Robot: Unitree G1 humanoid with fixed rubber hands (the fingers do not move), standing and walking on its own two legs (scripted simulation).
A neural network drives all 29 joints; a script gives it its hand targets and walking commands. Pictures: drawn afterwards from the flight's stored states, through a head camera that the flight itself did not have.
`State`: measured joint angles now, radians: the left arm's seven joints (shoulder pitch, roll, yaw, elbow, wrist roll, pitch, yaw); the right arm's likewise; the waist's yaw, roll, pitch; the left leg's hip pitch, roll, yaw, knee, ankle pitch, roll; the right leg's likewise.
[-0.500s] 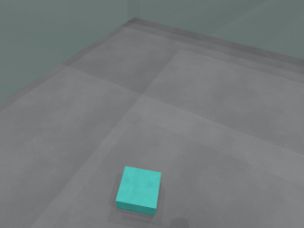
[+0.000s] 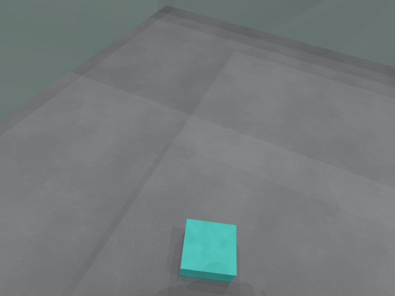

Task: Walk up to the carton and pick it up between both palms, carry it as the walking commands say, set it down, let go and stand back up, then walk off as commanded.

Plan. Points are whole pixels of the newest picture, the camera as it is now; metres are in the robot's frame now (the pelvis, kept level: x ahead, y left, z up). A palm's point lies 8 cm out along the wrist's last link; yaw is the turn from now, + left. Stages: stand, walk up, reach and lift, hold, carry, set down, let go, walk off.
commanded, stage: walk up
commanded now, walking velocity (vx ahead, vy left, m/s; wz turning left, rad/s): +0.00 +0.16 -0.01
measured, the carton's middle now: (208, 250) +0.41 -0.10 -0.67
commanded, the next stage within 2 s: none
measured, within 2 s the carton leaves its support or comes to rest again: neither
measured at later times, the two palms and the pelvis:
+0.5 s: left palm out of the picture +0.06 +0.32 -0.08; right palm out of the picture +0.06 -0.17 -0.11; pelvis +0.00 +0.05 +0.03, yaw +0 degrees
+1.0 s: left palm out of the picture -0.08 +0.30 -0.09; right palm out of the picture +0.00 -0.19 -0.11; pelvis -0.07 +0.03 +0.03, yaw +0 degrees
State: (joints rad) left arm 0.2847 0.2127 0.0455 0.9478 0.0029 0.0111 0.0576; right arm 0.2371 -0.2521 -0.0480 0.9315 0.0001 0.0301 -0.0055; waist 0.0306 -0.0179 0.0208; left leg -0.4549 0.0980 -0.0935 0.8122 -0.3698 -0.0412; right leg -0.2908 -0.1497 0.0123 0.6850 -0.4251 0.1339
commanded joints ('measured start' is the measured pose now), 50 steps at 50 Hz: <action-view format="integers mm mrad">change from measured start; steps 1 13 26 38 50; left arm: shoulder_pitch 30 -43 -40 52 -4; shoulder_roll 106 29 123 112 179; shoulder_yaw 41 -5 32 42 33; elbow -67 5 23 17 -45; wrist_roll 34 -39 -11 4 36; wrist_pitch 28 9 -6 30 2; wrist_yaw -10 -32 -33 -47 -34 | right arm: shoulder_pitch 104 77 38 -28 26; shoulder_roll -196 -69 -93 -130 -49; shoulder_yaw -39 20 -14 -32 -29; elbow -12 -16 -22 -65 -53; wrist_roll -21 -15 -11 -23 -3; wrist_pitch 3 -35 -26 10 34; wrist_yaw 8 -30 -19 -19 -6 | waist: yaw -28 -40 -34 -5 -45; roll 207 132 -58 169 -137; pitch -56 -233 -54 79 124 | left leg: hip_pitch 121 616 225 -39 140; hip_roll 207 127 20 117 -128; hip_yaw -148 -120 -3 -141 39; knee -443 -341 -392 -580 169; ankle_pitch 778 1027 351 -150 -68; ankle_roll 158 158 71 142 54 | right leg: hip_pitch -171 -1 111 41 -281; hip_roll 99 149 -9 115 -180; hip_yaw -26 5 60 0 362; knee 510 -181 -280 -146 -615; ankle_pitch -253 57 497 23 -146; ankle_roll -86 -134 -190 -170 -304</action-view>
